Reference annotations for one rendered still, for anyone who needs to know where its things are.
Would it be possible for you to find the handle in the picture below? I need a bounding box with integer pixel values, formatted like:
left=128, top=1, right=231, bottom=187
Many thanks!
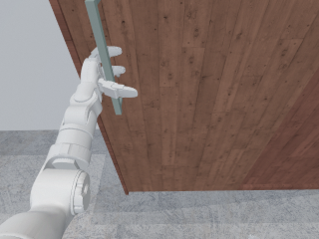
left=85, top=0, right=123, bottom=116

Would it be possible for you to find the robot left hand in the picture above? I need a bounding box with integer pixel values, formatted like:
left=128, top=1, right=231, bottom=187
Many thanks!
left=80, top=46, right=138, bottom=99

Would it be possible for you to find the left robot forearm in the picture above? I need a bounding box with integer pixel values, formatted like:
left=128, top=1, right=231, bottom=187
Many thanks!
left=30, top=82, right=103, bottom=207

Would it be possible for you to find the left robot upper arm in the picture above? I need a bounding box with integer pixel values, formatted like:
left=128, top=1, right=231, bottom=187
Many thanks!
left=0, top=168, right=91, bottom=239

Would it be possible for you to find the wardrobe door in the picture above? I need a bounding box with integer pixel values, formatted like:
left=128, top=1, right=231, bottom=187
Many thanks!
left=59, top=0, right=319, bottom=192
left=241, top=67, right=319, bottom=185

